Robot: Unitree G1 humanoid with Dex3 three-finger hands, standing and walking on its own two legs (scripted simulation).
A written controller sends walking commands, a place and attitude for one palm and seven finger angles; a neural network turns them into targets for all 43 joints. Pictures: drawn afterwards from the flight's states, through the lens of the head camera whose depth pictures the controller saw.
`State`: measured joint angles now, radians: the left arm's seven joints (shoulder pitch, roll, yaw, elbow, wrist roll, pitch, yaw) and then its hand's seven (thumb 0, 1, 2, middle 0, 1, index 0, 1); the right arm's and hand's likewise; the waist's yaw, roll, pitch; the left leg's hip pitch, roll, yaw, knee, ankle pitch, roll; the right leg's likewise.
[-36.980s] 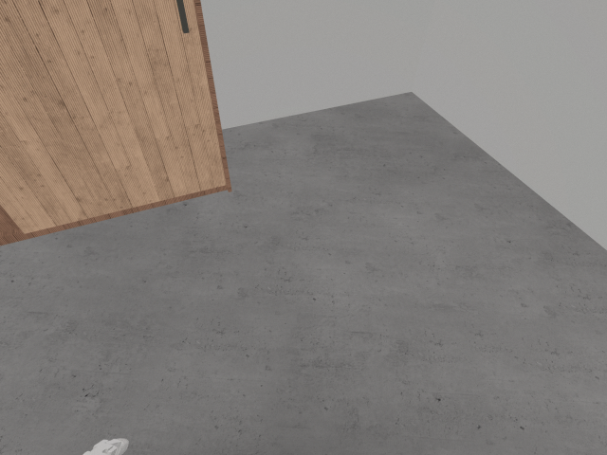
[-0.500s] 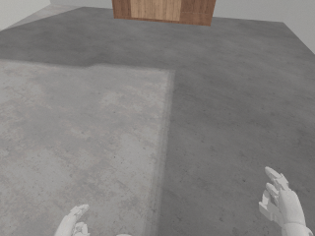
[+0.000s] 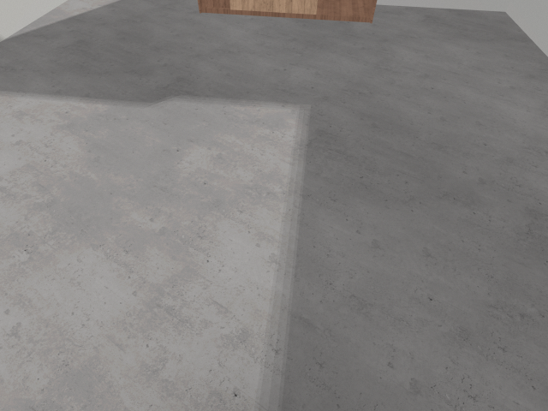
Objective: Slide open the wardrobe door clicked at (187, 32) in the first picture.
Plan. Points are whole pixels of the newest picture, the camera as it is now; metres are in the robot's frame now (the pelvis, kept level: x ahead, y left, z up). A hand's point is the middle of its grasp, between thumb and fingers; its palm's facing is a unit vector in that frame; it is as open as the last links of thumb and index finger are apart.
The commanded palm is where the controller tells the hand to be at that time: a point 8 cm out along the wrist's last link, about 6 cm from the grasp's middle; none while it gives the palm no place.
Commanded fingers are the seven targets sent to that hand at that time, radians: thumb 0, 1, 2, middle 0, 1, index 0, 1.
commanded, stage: let the arm hang, fingers relaxed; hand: right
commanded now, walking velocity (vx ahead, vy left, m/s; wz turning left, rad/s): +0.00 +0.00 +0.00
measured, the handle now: out of the picture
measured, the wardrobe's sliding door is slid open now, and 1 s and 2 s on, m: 0.54 0.54 0.54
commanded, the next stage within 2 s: look to check the result in 0.46 s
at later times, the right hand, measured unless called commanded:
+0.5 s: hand out of the picture -0.03 -0.15 -0.18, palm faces +0.02 +0.99 -0.14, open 7.4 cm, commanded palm none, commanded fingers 0.00 -0.90 -0.90 0.20 0.30 0.20 0.30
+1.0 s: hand out of the picture +0.01 -0.16 -0.18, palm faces +0.01 +0.99 -0.17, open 7.4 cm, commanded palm none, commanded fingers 0.00 -0.90 -0.90 0.20 0.30 0.20 0.30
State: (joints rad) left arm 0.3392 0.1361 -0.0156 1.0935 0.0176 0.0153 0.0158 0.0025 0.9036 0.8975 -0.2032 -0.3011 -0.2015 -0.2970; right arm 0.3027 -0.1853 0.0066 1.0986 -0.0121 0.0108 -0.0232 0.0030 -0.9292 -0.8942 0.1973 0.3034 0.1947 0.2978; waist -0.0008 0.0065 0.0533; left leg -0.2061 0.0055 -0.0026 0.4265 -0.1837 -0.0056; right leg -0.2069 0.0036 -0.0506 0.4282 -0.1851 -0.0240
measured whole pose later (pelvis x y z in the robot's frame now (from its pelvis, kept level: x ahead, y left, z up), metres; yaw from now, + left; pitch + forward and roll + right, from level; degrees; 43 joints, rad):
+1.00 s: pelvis +0.01 +0.00 +0.00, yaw +1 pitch -2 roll +0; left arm 0.30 0.12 0.00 1.11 0.02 -0.01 0.03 0.00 0.90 0.90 -0.20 -0.30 -0.20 -0.30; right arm 0.27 -0.14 0.00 1.13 -0.02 -0.01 -0.03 0.01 -0.92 -0.89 0.20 0.30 0.19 0.30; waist 0.00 0.01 0.04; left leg -0.20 0.00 -0.01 0.43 -0.20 0.00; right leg -0.19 0.00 -0.06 0.42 -0.20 -0.02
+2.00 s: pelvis +0.03 +0.01 +0.01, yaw +0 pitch -2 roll +0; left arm 0.20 0.23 0.00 1.13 0.02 -0.02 0.02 0.00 0.90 0.90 -0.20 -0.30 -0.20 -0.30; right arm 0.19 -0.24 0.00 1.14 -0.01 -0.03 -0.01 0.01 -0.91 -0.89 0.20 0.30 0.20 0.30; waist 0.00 0.01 0.05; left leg -0.13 0.00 -0.01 0.36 -0.19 0.00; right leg -0.12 0.00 -0.05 0.35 -0.19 -0.01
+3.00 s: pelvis +0.04 +0.02 +0.01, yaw +0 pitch -2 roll +0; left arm 0.13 0.31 0.00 1.12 0.02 -0.02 0.00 0.00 0.90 0.90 -0.21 -0.30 -0.20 -0.30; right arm 0.12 -0.31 0.00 1.13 -0.01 -0.03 0.01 0.01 -0.91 -0.89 0.20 0.30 0.20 0.30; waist 0.01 0.00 0.04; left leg -0.09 -0.02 0.00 0.30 -0.17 0.02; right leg -0.09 -0.02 -0.04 0.29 -0.17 0.01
